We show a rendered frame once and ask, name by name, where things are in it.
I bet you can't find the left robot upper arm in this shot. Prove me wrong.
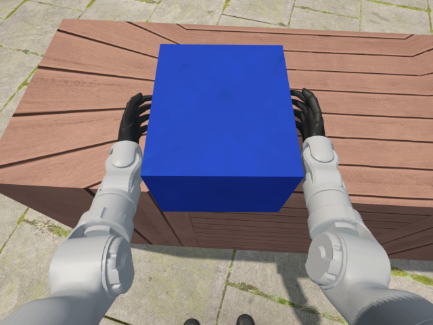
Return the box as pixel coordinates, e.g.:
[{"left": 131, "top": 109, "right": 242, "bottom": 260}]
[{"left": 0, "top": 234, "right": 135, "bottom": 325}]

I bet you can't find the left robot forearm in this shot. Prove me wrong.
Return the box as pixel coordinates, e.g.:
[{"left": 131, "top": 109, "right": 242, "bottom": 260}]
[{"left": 49, "top": 141, "right": 143, "bottom": 291}]

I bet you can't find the robot left hand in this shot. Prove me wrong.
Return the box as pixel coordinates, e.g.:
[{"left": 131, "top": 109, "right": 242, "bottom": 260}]
[{"left": 118, "top": 93, "right": 152, "bottom": 144}]

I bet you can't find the right robot forearm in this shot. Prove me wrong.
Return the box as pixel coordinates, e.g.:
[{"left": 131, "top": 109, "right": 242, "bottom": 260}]
[{"left": 300, "top": 135, "right": 391, "bottom": 283}]

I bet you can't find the pedestal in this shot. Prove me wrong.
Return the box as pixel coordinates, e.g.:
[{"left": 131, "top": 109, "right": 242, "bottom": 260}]
[{"left": 0, "top": 18, "right": 433, "bottom": 261}]

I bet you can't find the robot right hand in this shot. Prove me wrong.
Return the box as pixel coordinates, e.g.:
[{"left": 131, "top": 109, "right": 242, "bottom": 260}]
[{"left": 290, "top": 88, "right": 325, "bottom": 143}]

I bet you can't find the right robot upper arm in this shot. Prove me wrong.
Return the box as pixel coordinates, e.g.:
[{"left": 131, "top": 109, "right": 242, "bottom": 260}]
[{"left": 305, "top": 230, "right": 433, "bottom": 325}]

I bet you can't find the carton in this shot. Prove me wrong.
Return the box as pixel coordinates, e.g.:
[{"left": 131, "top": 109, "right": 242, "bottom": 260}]
[{"left": 140, "top": 44, "right": 304, "bottom": 212}]

